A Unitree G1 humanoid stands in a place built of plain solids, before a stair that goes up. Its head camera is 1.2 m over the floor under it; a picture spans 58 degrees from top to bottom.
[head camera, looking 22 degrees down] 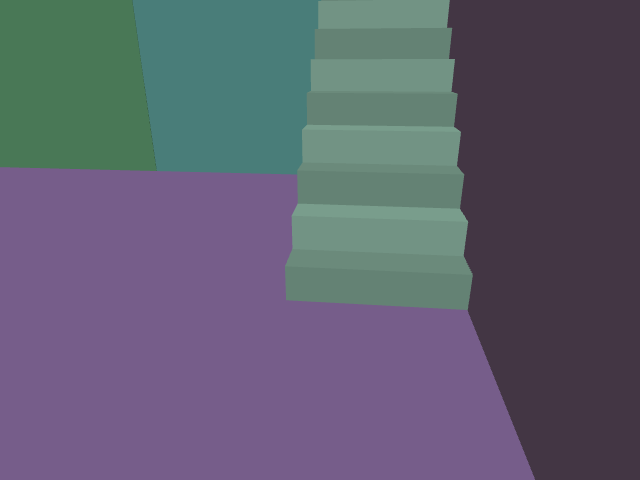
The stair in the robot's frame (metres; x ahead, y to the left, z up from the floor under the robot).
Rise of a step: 0.21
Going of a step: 0.23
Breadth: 0.97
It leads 6 degrees to the right of straight ahead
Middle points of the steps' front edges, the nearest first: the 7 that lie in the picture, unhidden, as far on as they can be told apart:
2.03 -0.30 0.21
2.26 -0.32 0.41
2.50 -0.35 0.62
2.73 -0.37 0.83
2.96 -0.40 1.03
3.19 -0.42 1.24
3.42 -0.44 1.44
